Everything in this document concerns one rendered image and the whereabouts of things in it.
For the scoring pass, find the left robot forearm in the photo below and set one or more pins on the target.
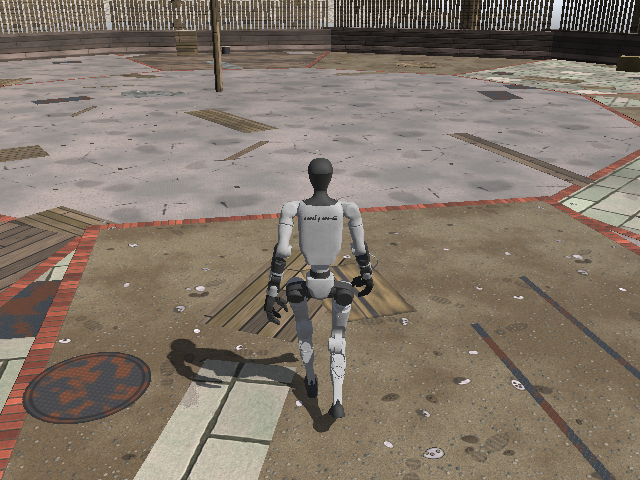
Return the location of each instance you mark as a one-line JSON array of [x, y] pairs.
[[276, 274]]

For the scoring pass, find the right robot upper arm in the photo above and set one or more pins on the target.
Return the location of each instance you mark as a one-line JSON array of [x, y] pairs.
[[351, 211]]

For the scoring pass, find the left robot upper arm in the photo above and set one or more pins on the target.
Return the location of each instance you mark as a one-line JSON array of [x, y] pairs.
[[288, 212]]

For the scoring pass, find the robot right hand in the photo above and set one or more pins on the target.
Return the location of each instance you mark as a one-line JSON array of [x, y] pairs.
[[358, 282]]

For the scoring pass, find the right robot forearm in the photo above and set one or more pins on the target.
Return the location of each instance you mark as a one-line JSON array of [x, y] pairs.
[[364, 264]]

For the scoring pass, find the left robot shin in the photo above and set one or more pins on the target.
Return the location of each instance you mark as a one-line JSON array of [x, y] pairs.
[[307, 354]]

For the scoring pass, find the robot left hand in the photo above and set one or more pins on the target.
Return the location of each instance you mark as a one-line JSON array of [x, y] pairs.
[[268, 307]]

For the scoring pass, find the robot left foot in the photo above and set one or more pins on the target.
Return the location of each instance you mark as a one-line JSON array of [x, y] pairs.
[[312, 390]]

